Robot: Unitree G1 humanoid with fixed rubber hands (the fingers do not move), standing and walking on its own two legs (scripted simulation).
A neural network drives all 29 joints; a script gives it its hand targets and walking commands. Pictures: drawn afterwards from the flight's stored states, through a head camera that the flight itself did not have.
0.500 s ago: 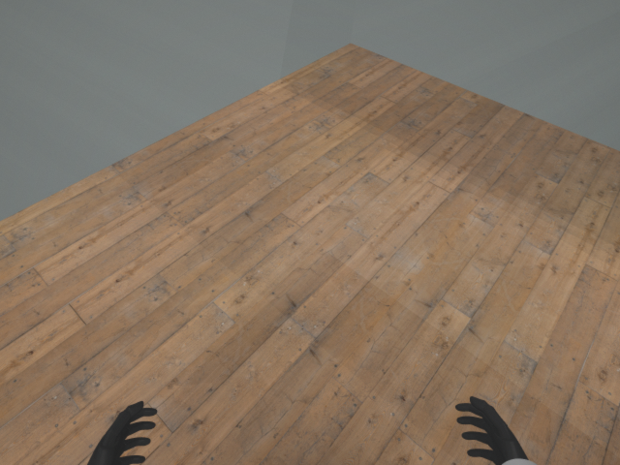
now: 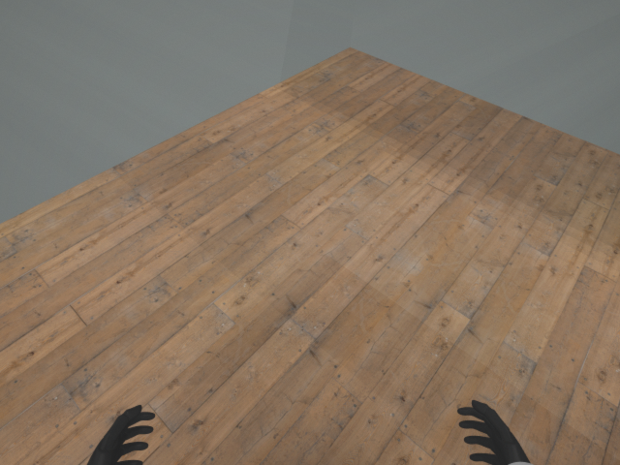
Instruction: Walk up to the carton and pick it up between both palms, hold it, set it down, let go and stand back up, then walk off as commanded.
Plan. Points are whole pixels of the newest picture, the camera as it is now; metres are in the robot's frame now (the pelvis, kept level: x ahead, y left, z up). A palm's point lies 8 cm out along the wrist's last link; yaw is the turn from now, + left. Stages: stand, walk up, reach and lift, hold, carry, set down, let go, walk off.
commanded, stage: stand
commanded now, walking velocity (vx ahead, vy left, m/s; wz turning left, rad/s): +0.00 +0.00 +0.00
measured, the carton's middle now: out of the picture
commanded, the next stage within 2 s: walk up in 1.90 s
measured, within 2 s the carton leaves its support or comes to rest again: neither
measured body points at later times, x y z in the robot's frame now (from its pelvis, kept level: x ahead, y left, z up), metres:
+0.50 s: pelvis -0.01 +0.00 +0.00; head -0.01 +0.00 +0.45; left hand +0.13 +0.26 -0.10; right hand +0.12 -0.27 -0.09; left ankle +0.01 +0.12 -0.72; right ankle +0.00 -0.12 -0.72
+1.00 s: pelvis -0.02 +0.00 +0.00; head -0.02 +0.00 +0.45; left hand +0.12 +0.26 -0.10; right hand +0.11 -0.28 -0.10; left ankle +0.01 +0.12 -0.72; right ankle +0.00 -0.12 -0.72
